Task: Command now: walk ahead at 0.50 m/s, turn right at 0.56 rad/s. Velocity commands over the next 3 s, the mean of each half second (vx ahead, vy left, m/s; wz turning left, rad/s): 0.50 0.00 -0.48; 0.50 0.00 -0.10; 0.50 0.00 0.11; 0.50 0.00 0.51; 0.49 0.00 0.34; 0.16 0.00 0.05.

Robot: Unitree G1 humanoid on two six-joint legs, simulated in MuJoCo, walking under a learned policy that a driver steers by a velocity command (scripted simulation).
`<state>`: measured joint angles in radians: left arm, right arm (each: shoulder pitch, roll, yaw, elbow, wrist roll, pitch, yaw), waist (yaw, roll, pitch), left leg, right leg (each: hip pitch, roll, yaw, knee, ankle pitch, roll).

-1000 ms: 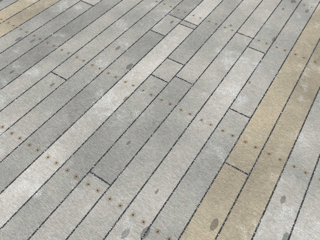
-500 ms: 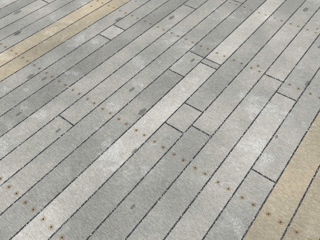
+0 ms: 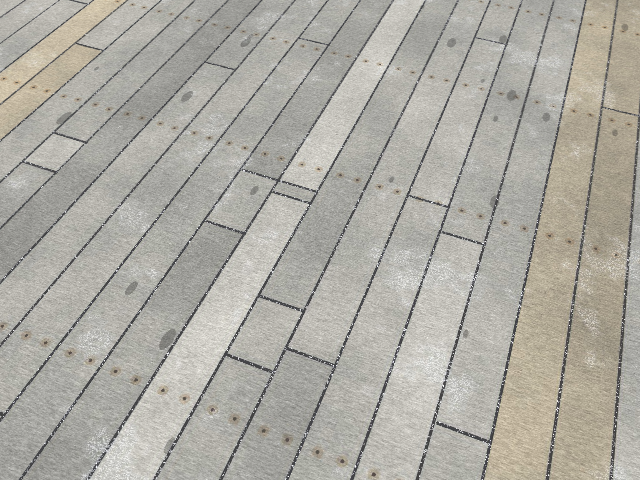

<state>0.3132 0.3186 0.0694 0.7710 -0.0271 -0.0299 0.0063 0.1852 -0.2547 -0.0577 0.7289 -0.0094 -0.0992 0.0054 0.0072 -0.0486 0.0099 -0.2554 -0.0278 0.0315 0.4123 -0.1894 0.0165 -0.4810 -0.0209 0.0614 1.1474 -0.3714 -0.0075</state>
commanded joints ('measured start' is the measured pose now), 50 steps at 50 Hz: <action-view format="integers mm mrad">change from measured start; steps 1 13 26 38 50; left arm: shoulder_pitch -30 -294 -84 80 -33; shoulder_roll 38 38 88 136 93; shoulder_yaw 12 4 19 33 11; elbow -102 -233 -147 -12 -66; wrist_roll -2 6 28 9 16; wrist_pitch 0 -3 -49 -35 -56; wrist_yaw -9 -65 -30 -7 -8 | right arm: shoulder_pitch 18 100 82 -233 55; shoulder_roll -117 -237 -147 -105 -133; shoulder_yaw -34 -68 -16 7 -10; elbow -23 56 16 -75 8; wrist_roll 4 37 13 22 -5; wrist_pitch -14 20 10 -3 4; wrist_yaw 0 -12 0 39 23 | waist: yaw -17 -64 -25 78 -32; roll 165 110 2 -8 128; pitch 10 52 -60 62 -36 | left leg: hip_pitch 142 303 -349 -389 161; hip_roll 286 307 182 102 280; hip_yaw -231 95 -88 -56 -362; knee -244 -182 671 116 -188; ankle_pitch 124 443 -99 253 86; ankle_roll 177 104 -39 -11 220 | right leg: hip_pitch -219 -136 308 469 -170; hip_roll -102 -40 -196 -202 -96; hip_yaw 36 -96 216 85 23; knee -28 -511 -944 -937 3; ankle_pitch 70 286 449 397 44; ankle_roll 17 -53 -287 -199 -18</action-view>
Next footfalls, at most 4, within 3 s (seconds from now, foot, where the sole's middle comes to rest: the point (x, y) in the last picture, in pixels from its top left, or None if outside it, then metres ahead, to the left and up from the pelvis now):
0.34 right None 0.32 -0.18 -0.78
0.86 left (345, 398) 0.67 -0.04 -0.78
1.38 right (475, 324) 0.88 -0.36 -0.78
1.90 left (378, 227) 1.18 -0.14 -0.78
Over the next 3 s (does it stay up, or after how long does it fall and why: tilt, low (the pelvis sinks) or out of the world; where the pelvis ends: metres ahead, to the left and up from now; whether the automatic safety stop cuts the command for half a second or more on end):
stays up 1.52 -0.18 -0.01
